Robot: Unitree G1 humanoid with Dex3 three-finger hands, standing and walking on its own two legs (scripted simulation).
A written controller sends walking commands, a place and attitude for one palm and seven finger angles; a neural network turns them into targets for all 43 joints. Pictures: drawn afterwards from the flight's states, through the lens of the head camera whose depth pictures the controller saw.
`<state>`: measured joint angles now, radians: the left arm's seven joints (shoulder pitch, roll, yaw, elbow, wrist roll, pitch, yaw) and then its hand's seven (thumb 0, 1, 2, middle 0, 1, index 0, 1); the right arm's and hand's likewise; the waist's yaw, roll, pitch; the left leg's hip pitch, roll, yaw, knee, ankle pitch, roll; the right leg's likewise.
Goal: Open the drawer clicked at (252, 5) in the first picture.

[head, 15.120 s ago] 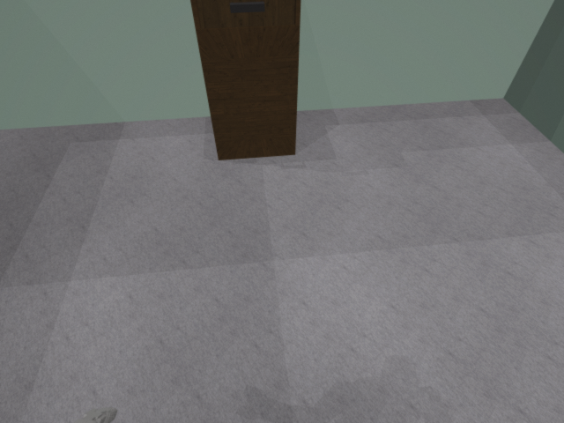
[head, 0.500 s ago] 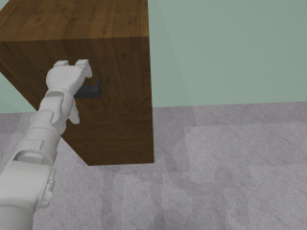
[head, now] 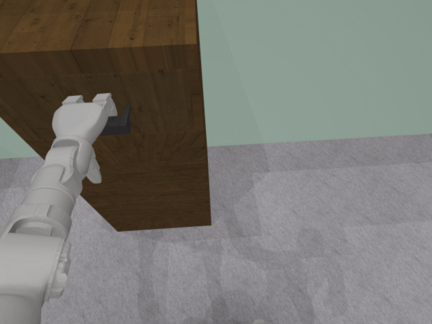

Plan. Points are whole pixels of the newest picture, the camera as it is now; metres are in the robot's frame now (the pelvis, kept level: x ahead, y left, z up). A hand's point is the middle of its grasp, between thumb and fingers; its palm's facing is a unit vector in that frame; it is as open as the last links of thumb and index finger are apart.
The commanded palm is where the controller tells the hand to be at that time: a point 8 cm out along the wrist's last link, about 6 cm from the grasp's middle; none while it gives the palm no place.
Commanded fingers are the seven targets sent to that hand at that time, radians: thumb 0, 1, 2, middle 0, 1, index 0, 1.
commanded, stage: lower the fingers behind the handle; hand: left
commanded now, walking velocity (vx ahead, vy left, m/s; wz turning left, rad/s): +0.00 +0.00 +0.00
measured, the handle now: (98, 119) +0.52 +0.24 +0.05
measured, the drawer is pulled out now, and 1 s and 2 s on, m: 0.00 0.00 0.04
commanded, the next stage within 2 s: close the thumb around the handle in 0.64 s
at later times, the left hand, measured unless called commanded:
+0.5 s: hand (96, 141) +0.48 +0.24 +0.03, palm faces -0.05 -0.02 -1.00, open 13.8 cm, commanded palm +0.46 +0.24 +0.08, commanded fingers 0.00 -0.50 0.30 -0.30 -1.20 -0.30 -1.20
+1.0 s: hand (98, 141) +0.48 +0.24 +0.03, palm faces -0.05 -0.03 -1.00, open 11.9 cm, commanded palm +0.46 +0.25 +0.08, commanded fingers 0.00 0.28 0.64 -0.36 -1.28 -0.36 -1.28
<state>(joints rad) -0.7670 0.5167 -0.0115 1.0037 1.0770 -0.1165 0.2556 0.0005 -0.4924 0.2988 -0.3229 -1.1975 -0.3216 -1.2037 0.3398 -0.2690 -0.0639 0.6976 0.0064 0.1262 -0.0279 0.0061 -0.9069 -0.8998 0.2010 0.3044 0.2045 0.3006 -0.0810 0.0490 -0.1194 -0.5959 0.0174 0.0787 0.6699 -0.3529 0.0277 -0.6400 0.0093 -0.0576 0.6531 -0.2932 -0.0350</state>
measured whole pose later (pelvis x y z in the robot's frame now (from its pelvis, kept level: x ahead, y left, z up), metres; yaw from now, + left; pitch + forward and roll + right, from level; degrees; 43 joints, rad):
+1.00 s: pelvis +0.00 +0.02 -0.01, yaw +0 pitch +18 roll -1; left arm -0.82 0.49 -0.03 1.07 1.09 -0.09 0.30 0.00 -0.20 0.43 -0.35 -1.23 -0.35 -1.24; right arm 0.34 -0.26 -0.05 0.71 0.00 0.12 -0.02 0.00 -0.91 -0.90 0.20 0.30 0.21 0.30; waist -0.10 0.05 -0.14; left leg -0.69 0.01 0.07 0.75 -0.39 0.05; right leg -0.71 0.00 -0.06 0.70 -0.31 -0.01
